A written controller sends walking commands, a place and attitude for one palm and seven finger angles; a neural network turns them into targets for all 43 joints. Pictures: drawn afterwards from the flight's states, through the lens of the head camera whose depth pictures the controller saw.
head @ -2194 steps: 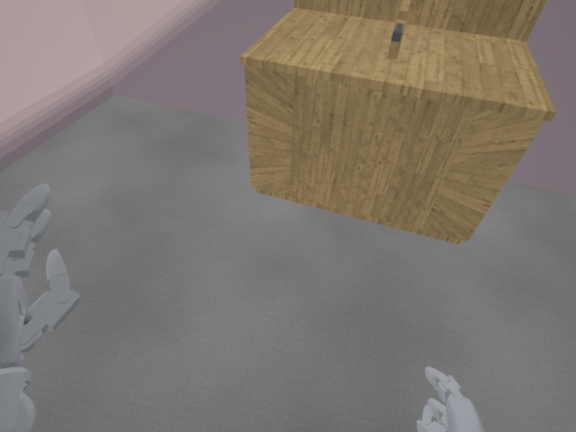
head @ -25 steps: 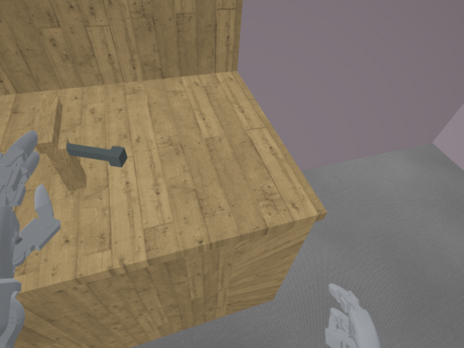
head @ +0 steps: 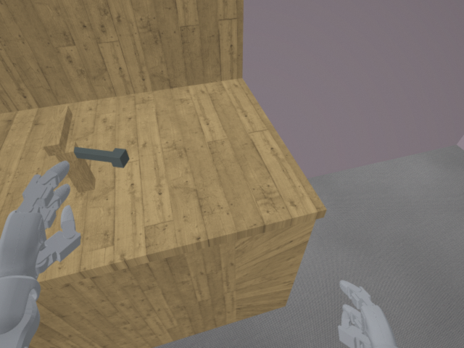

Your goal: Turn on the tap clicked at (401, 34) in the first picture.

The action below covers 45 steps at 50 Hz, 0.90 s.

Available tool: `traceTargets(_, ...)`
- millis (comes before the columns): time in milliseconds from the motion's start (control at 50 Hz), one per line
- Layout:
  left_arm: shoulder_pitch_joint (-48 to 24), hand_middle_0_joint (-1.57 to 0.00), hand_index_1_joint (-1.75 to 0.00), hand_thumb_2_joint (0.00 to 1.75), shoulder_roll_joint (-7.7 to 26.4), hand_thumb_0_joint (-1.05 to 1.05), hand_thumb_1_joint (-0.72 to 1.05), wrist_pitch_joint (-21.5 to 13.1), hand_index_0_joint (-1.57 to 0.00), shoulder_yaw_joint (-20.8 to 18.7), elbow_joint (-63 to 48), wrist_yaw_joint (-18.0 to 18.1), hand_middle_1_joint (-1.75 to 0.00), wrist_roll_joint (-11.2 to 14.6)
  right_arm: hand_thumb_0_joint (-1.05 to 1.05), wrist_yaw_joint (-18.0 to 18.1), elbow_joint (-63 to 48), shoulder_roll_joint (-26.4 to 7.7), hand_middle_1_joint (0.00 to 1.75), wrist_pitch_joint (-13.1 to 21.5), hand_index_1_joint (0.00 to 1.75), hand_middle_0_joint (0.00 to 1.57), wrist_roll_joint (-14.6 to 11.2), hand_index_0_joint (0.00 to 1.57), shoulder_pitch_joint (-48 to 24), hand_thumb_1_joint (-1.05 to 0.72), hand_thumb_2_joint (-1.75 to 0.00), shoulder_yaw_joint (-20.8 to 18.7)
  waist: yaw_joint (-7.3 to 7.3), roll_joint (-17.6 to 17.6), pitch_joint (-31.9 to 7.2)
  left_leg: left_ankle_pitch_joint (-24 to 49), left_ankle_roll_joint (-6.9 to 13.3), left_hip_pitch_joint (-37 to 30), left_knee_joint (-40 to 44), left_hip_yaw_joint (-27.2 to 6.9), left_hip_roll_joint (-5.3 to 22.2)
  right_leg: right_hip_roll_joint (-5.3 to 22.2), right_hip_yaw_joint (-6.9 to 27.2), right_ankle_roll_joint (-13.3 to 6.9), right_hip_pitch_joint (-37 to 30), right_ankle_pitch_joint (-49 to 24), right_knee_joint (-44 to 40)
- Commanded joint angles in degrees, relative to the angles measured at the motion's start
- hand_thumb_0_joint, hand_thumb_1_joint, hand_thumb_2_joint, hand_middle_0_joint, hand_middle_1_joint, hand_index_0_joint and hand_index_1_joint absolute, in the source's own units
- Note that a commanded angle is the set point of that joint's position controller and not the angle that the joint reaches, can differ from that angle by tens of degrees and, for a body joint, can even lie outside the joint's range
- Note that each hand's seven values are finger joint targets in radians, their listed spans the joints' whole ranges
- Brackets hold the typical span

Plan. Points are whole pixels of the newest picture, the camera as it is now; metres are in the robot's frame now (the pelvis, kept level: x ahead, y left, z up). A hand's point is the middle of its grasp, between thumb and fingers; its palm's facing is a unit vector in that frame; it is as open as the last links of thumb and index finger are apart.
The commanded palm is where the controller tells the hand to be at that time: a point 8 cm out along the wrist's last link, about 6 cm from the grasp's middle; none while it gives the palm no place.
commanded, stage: turn the palm inward beside the body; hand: left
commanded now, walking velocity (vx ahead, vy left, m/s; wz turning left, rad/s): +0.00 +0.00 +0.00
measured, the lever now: (119, 157) +0.45 +0.28 +0.08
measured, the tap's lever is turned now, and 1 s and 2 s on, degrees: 64 64 64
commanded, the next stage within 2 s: reach beside the lever's end, fingers flat in 1.92 s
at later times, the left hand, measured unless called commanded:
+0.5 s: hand (94, 229) +0.23 +0.21 +0.16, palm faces +0.40 -0.87 -0.31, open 7.4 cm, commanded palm +0.17 +0.26 +0.16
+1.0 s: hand (63, 263) +0.19 +0.23 +0.15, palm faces +0.48 -0.85 -0.19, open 7.4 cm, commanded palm +0.14 +0.26 +0.15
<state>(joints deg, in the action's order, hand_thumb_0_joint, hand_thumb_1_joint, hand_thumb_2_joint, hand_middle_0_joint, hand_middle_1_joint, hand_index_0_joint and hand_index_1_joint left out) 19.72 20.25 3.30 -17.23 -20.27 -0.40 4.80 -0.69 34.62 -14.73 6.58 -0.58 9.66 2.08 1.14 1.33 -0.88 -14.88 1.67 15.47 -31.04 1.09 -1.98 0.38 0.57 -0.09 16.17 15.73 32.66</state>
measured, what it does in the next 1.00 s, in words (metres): stands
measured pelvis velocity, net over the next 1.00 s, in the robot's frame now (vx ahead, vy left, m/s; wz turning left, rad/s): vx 0.01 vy -0.02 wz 0.06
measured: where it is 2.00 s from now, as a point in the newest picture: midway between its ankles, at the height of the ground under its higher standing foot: outside the picture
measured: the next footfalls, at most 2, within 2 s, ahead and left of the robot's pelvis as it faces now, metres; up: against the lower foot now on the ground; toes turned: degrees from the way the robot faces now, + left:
none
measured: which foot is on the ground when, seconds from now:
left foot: down 0.00-1.00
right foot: down 0.00-1.00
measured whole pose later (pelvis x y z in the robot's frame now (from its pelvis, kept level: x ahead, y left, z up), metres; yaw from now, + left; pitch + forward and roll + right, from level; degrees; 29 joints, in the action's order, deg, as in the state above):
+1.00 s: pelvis +0.01 -0.02 -0.01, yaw +4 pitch +1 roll +0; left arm 28.1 16.0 1.1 -16.6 -27.5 5.8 12.5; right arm 4.1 36.0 -12.5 13.0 -1.9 11.8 2.7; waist 4.6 2.5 -5.1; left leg -19.7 -0.1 21.0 -39.4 -2.6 -0.8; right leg -0.5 -4.0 -1.9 19.2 20.6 38.4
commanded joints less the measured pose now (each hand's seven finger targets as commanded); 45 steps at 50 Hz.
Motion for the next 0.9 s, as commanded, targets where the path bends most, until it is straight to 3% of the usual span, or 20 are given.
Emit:
traceTargets(0,-8.91,-0.20,-0.30,0.90,20.56,0.00,0.90,-15.54,-0.20,-16.88,-22.94,7.35,-0.30,-0.13,0.00,1.52,-8.94,-5.52,0.30,4.10,0.30,0.20,0.87,0.20,-8.45,-0.90,-0.90,-3.38,3.03,-1.54,-8.55,0.16,-0.93,-1.05,3.43,-2.66,2.04,-3.12,-4.63,-0.94,2.76,1.52,-2.54)
traceTargets(20,-10.29,-0.20,-0.30,0.90,16.95,0.00,0.90,-17.79,-0.20,-14.08,-22.57,8.39,-0.30,0.09,0.00,1.67,-8.71,-4.15,0.30,4.50,0.30,0.20,1.17,0.20,-7.52,-0.90,-0.90,-3.29,2.87,0.73,-10.28,-0.72,-0.98,-0.92,2.73,-2.24,1.54,-2.76,-4.32,-1.14,2.70,3.08,-2.36)
traceTargets(40,-9.97,-0.20,-0.30,0.90,15.44,0.00,0.90,-19.14,-0.20,-13.81,-18.89,9.44,-0.30,0.57,0.00,1.74,-7.34,-3.77,0.30,4.87,0.30,0.20,0.76,0.20,-6.83,-0.90,-0.90,-3.22,2.31,2.30,-7.93,-2.60,-1.04,-0.07,1.63,-2.05,1.64,-2.71,-3.87,-1.12,4.05,4.33,-2.59)
traceTargets(60,-10.87,-0.20,-0.30,0.90,14.49,0.00,0.90,-20.00,-0.20,-13.33,-17.13,9.85,-0.30,0.97,0.00,1.72,-6.10,-3.89,0.30,5.04,0.30,0.20,0.53,0.20,-6.61,-0.90,-0.90,-3.26,1.84,6.40,-6.37,-4.46,-0.97,0.65,0.75,-2.05,1.35,-2.24,-3.32,-1.15,4.92,5.12,-2.90)
traceTargets(100,-12.80,-0.20,-0.30,0.90,15.71,0.00,0.90,-18.94,-0.20,-13.43,-12.34,9.60,-0.30,0.68,0.00,1.95,-4.60,-4.64,0.30,4.86,0.30,0.20,0.26,0.20,-6.27,-0.90,-0.90,-3.16,0.75,9.25,-3.86,-7.59,-0.52,2.22,-0.74,-1.89,0.90,-1.15,-2.18,-1.12,6.09,7.30,-4.52)
traceTargets(140,-13.00,-0.20,-0.30,0.90,13.90,0.00,0.90,-14.81,-0.20,-9.90,-6.33,7.23,-0.30,1.83,0.00,2.71,-4.61,-5.40,0.30,4.76,0.30,0.20,-0.07,0.20,-7.05,-0.90,-0.90,-3.22,0.00,7.77,-2.57,-8.70,-0.08,4.37,-2.45,-1.52,0.49,0.44,-0.21,-0.77,6.04,10.36,-6.41)
traceTargets(220,-15.85,-0.20,-0.30,0.90,12.50,0.00,0.90,-4.71,-0.20,-3.92,-2.56,0.94,-0.30,4.64,0.00,4.89,-5.48,-6.34,0.30,4.36,0.30,0.20,-1.52,0.20,-9.39,-0.90,-0.90,-2.99,0.32,3.01,-1.20,-7.41,-0.84,6.96,-5.65,-2.24,1.40,5.26,8.58,0.35,4.10,18.67,-12.12)
traceTargets(260,-16.40,-0.20,-0.30,0.90,13.94,0.00,0.90,-2.52,-0.20,-5.00,-4.04,-0.40,-0.30,4.96,0.00,5.64,-6.14,-6.43,0.30,4.45,0.30,0.20,-1.65,0.20,-10.31,-0.90,-0.90,-3.10,1.05,-2.91,-2.62,-6.36,-1.26,8.82,-6.40,-3.92,2.38,7.16,10.98,1.88,1.76,17.20,-11.97)
traceTargets(300,-15.32,-0.20,-0.30,0.90,15.02,0.00,0.90,-3.66,-0.20,-7.79,-5.93,0.06,-0.30,4.87,0.00,5.71,-5.93,-5.41,0.30,5.00,0.30,0.20,-2.01,0.20,-11.41,-0.90,-0.90,-3.04,2.13,-5.58,-2.04,-5.09,-1.39,8.49,-6.55,-4.46,2.68,7.07,10.89,2.45,1.62,16.39,-11.69)
traceTargets(360,-7.47,-0.20,-0.30,0.90,15.26,0.00,0.90,-9.20,-0.20,-12.73,-12.27,2.09,-0.30,6.20,0.00,4.81,-6.36,-5.09,0.30,6.05,0.30,0.20,-0.98,0.20,-8.43,-0.90,-0.90,-4.18,3.79,-9.10,-10.30,0.49,-1.05,8.12,-6.59,-4.98,2.81,6.25,8.07,2.95,-3.10,-1.71,-5.90)
traceTargets(380,-5.06,-0.20,-0.30,0.90,15.44,0.00,0.90,-11.03,-0.20,-14.00,-14.73,2.83,-0.30,6.57,0.00,4.42,-6.44,-5.11,0.30,6.38,0.30,0.20,-0.76,0.20,-7.18,-0.90,-0.90,-4.47,3.87,-8.37,-13.75,5.29,-0.79,6.81,-6.74,-4.49,2.50,5.46,6.20,2.97,-5.13,-13.00,-2.55)
traceTargets(400,-0.96,-0.20,-0.30,0.90,17.50,0.00,0.90,-12.19,-0.20,-17.51,-15.19,3.93,-0.30,6.53,0.00,4.02,-6.00,-4.91,0.30,6.72,0.30,0.20,-0.89,0.20,-6.51,-0.90,-0.90,-4.58,5.35,-5.61,-16.38,9.14,-0.74,5.08,-6.41,-3.34,2.01,4.40,4.10,2.82,-7.04,-21.17,-0.21)
traceTargets(420,1.64,-0.20,-0.30,0.90,14.14,0.00,0.90,-13.05,-0.20,-15.64,-16.26,4.20,-0.30,7.08,0.00,3.42,-6.55,-4.55,0.30,6.93,0.30,0.20,-0.75,0.20,-4.46,-0.90,-0.90,-4.52,4.78,-4.53,-18.22,12.83,-0.53,4.23,-6.53,-2.43,1.56,4.07,2.08,2.73,-7.84,-29.07,1.78)
traceTargets(480,8.52,-0.20,-0.30,0.90,10.94,0.00,0.90,-12.07,-0.20,-15.74,-13.49,3.74,-0.30,8.63,0.00,3.06,-6.03,-4.71,0.30,7.17,0.30,0.20,-1.55,0.20,-2.32,-0.90,-0.90,-4.82,4.29,-1.59,-16.05,17.57,-0.44,3.02,-7.20,-0.30,1.51,3.28,-0.64,2.22,-7.53,-40.02,3.16)
traceTargets(520,8.76,-0.20,-0.30,0.90,7.96,0.00,0.90,-9.75,-0.20,-12.40,-13.06,3.09,-0.30,8.51,0.00,3.35,-6.15,-4.87,0.30,6.80,0.30,0.20,-2.11,0.20,-2.09,-0.90,-0.90,-4.51,3.52,1.49,-11.53,18.37,-0.26,3.26,-6.76,0.08,1.59,2.81,-1.74,1.41,-4.50,-37.32,2.38)
traceTargets(600,4.67,-0.20,-0.30,0.90,6.76,0.00,0.90,-7.74,-0.20,-8.98,-16.27,2.24,-0.30,8.34,0.00,4.97,-7.10,-5.58,0.30,8.17,0.30,0.20,-2.25,0.20,-3.15,-0.90,-0.90,-4.34,2.55,0.75,-7.24,18.00,0.49,1.78,-6.24,-1.13,1.98,1.38,-2.79,0.34,0.45,-26.72,0.92)
traceTargets(680,2.79,-0.20,-0.30,0.90,6.88,0.00,0.90,-10.51,-0.20,-6.17,-20.99,2.40,-0.30,7.37,0.00,5.27,-7.25,-6.05,0.30,10.28,0.30,0.20,-1.38,0.20,-0.92,-0.90,-0.90,-4.70,2.46,0.42,-12.48,19.25,0.57,-0.38,-6.24,-2.33,1.73,0.77,-3.46,0.05,0.45,-22.64,1.91)
traceTargets(760,4.55,-0.20,-0.30,0.90,6.75,0.00,0.90,-12.74,-0.20,-6.55,-20.29,5.08,-0.30,6.23,0.00,5.01,-6.64,-5.62,0.30,11.09,0.30,0.20,-0.97,0.20,-1.25,-0.90,-0.90,-4.13,3.00,0.53,-11.49,15.95,-0.13,0.69,-5.21,-3.59,1.84,0.12,-4.32,-0.60,2.30,-14.65,1.91)
traceTargets(800,5.94,-0.20,-0.30,0.90,7.52,0.00,0.90,-11.63,-0.20,-8.44,-18.60,6.46,-0.30,6.12,0.00,5.14,-6.49,-5.32,0.30,10.79,0.30,0.20,-1.22,0.20,-3.02,-0.90,-0.90,-3.73,3.99,1.19,-9.66,13.68,-0.41,1.63,-4.44,-3.60,1.83,0.04,-4.34,-0.90,2.32,-12.14,1.36)
traceTargets(880,6.45,-0.20,-0.30,0.90,4.18,0.00,0.90,-6.96,-0.20,-5.39,-18.03,6.70,-0.30,7.93,0.00,5.30,-7.52,-5.17,0.30,10.06,0.30,0.20,-1.61,0.20,-4.18,-0.90,-0.90,-3.13,3.82,1.15,-8.57,9.52,-0.68,2.66,-3.13,-3.61,1.93,0.17,-4.72,-0.95,2.47,-7.94,0.11)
